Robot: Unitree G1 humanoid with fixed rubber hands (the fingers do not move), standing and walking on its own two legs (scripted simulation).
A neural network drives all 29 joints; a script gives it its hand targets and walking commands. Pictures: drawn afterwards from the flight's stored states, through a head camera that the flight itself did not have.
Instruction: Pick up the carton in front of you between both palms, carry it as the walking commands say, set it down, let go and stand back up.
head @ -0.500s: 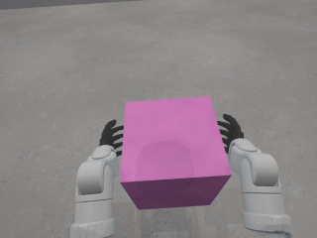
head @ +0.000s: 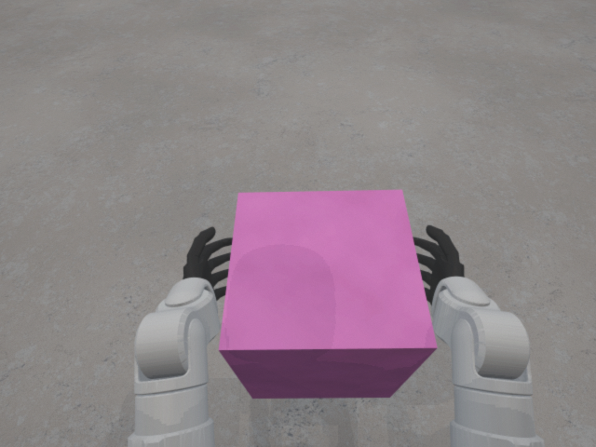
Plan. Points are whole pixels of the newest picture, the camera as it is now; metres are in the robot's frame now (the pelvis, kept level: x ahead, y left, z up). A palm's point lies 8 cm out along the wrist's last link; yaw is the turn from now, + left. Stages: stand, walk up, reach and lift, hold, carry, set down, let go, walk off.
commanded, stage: carry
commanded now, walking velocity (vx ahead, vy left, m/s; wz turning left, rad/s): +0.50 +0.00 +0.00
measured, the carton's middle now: (320, 303) +0.33 -0.01 +0.02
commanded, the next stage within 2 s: none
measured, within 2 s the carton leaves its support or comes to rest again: neither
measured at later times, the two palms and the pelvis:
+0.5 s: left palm (243, 177) +0.54 +0.11 +0.07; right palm (417, 165) +0.56 -0.19 +0.07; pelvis +0.32 -0.06 +0.00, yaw +4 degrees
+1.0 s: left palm (231, 73) +0.87 +0.16 +0.09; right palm (365, 68) +0.86 -0.14 +0.09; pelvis +0.62 +0.01 +0.00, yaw +1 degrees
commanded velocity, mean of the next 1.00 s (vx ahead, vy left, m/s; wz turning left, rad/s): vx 0.50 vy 0.00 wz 0.00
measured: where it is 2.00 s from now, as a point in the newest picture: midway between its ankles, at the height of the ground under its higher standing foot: (301, 212)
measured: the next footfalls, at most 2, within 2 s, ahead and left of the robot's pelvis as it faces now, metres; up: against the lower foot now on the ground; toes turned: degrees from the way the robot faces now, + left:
right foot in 0.30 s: +0.38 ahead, -0.14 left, +0.00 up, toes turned -9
left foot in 0.80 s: +0.69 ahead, +0.10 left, +0.00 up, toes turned +14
